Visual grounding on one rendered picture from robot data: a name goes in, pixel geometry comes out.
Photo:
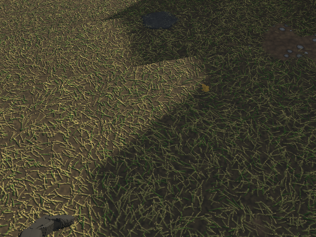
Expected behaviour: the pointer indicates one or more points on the robot left hand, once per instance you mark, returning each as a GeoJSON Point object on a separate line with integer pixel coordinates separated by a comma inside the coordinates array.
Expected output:
{"type": "Point", "coordinates": [47, 224]}

